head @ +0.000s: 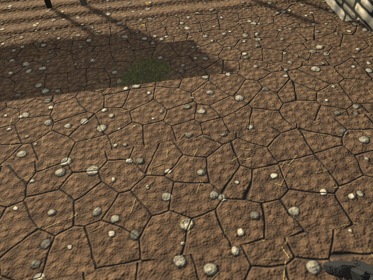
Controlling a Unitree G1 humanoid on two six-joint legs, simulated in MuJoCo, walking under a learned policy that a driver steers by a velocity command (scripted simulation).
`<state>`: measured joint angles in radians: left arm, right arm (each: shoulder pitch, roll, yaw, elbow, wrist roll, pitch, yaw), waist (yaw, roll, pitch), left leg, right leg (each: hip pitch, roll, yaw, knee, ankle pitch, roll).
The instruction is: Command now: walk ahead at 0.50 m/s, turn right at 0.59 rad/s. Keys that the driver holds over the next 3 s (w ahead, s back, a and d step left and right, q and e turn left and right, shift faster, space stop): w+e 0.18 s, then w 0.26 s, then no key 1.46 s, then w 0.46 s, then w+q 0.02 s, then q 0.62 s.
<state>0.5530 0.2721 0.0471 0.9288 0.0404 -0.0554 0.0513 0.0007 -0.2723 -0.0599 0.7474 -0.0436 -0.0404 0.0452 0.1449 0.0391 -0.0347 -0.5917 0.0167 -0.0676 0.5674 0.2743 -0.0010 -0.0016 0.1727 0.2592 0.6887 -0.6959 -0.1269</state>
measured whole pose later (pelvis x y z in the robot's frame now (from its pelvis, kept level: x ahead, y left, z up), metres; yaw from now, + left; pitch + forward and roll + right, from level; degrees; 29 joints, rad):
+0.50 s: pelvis +0.26 +0.05 -0.10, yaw -11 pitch +1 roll +1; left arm -0.03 0.22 0.00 0.80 0.03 -0.02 -0.04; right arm 0.50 -0.20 -0.03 0.99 -0.01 -0.07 0.01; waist -0.09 -0.03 0.03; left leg -0.04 -0.06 0.11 0.31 -0.30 0.06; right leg -0.56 0.00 -0.02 0.66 -0.08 -0.08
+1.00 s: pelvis +0.35 +0.03 -0.11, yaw -12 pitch -2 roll -1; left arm 0.26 0.20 0.00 1.05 0.00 0.00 0.02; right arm 0.24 -0.18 0.00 0.97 -0.02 0.02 -0.03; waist 0.02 0.00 0.01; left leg -0.23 0.02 0.00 0.49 -0.23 0.00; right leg -0.21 0.06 -0.05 0.43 -0.18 -0.06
